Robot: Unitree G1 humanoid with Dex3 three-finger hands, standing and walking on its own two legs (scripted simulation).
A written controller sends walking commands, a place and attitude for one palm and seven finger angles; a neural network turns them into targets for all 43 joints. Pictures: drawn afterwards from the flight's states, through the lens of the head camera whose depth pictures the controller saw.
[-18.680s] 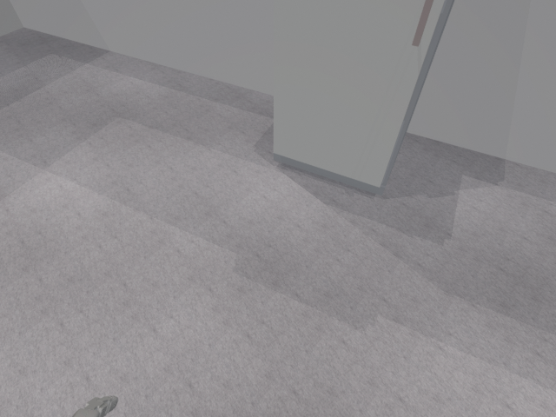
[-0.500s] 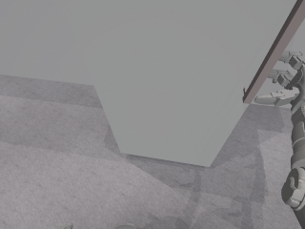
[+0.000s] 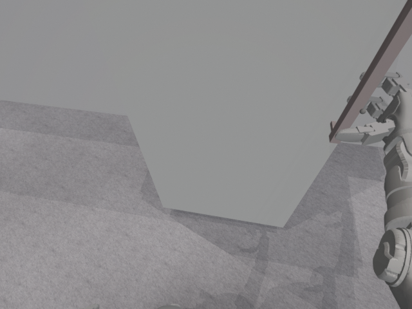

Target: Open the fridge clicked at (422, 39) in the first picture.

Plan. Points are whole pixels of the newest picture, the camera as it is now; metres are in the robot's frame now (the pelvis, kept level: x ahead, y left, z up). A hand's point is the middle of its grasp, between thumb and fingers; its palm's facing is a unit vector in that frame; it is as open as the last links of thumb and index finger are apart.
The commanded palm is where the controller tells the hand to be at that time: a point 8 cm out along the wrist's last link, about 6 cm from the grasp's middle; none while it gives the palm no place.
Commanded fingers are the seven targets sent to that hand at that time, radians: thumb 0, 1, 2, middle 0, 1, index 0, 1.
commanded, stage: slide the fingers in behind the handle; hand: right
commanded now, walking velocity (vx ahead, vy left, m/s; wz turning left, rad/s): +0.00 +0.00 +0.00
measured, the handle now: (367, 76) +0.52 -0.21 +0.18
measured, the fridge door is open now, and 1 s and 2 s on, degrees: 0 0 0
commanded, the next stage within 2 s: grip the handle and tug to test in 0.74 s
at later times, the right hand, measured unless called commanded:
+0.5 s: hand (349, 109) +0.47 -0.19 +0.15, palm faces +0.07 +1.00 +0.00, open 13.9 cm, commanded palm +0.44 -0.24 +0.15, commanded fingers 0.00 0.50 -0.30 0.30 1.20 0.30 1.20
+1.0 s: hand (349, 109) +0.47 -0.18 +0.15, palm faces +0.06 +1.00 +0.00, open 13.4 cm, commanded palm +0.44 -0.24 +0.15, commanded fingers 0.00 0.08 -0.48 0.34 1.26 0.34 1.26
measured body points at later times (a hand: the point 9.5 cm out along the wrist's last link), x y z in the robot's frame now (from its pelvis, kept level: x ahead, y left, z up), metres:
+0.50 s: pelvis +0.00 +0.00 +0.00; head +0.05 +0.00 +0.45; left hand +0.05 +0.27 -0.11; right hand +0.46 -0.24 +0.15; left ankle +0.02 +0.14 -0.72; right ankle -0.02 -0.13 -0.72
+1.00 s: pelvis -0.01 +0.00 +0.00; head +0.04 +0.00 +0.45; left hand +0.04 +0.27 -0.11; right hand +0.46 -0.24 +0.15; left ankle +0.02 +0.14 -0.72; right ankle -0.02 -0.13 -0.72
